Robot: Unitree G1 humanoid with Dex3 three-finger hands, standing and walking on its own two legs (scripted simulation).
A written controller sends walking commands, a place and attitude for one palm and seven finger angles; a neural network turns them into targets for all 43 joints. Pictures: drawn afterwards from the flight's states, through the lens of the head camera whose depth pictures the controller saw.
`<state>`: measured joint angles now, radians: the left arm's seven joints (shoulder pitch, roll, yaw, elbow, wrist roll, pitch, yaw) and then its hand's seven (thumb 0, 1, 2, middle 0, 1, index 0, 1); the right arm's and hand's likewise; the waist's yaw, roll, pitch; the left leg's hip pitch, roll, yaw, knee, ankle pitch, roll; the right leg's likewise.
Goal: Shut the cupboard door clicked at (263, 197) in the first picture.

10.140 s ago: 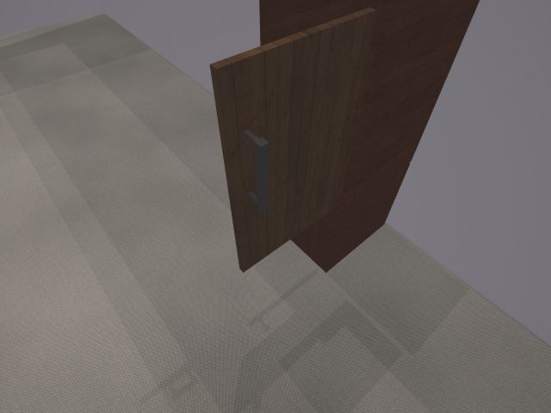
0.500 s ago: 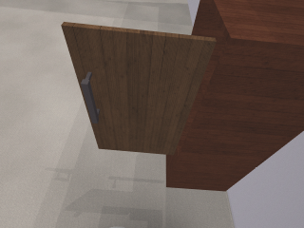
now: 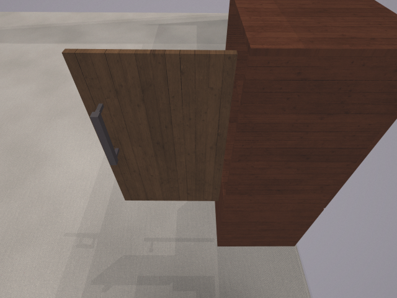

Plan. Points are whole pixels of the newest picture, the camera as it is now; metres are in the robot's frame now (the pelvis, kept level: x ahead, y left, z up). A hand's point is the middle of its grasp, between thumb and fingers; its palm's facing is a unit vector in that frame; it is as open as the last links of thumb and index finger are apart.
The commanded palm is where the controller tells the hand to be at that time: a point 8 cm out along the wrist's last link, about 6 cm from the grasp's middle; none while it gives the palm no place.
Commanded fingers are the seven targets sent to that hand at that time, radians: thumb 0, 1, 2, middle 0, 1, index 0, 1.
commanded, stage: come to a stop and stand still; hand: left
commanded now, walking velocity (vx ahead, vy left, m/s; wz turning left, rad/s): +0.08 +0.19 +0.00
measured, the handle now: (107, 136) +0.49 +0.27 +0.03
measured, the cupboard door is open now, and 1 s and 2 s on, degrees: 89 89 89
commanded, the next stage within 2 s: look again from close up in 0.58 s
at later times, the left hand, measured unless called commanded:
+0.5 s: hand out of the picture +0.02 +0.20 -0.18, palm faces +0.04 -0.98 -0.18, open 7.4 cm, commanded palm none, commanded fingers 0.00 0.90 0.90 -0.20 -0.30 -0.20 -0.30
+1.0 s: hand out of the picture +0.01 +0.21 -0.17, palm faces -0.01 -0.97 -0.25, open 7.4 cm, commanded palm none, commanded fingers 0.00 0.90 0.90 -0.20 -0.30 -0.20 -0.30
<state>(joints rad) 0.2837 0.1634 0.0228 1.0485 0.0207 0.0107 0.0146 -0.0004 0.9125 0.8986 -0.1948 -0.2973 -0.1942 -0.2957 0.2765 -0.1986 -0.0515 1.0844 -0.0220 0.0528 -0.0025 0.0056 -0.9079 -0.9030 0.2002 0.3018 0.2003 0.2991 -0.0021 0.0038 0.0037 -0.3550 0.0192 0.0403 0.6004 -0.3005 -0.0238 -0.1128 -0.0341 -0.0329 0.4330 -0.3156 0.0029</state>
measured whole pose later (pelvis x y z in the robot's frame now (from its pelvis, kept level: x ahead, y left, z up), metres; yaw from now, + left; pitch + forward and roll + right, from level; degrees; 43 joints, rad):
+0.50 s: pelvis +0.01 +0.03 +0.00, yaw +0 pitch -1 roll +0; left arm 0.24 0.17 0.01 1.12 0.01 0.01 0.03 0.00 0.91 0.90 -0.20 -0.30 -0.19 -0.30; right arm 0.20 -0.15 -0.01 1.11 -0.01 0.00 -0.04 0.01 -0.93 -0.90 0.20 0.30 0.20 0.30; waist 0.02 -0.04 0.05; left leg -0.19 -0.03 0.08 0.44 -0.25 0.04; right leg -0.08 -0.07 -0.03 0.42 -0.32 0.05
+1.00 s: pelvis +0.00 +0.02 -0.01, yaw +0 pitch -2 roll +0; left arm 0.28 0.17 -0.02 1.08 0.01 -0.01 0.04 0.00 0.91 0.90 -0.20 -0.30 -0.20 -0.30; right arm 0.27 -0.19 0.01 1.05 -0.01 -0.01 -0.02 0.01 -0.93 -0.90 0.20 0.30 0.20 0.30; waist 0.00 0.04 0.03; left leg -0.23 -0.01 0.09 0.53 -0.28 0.04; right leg -0.14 -0.06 -0.01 0.53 -0.36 0.04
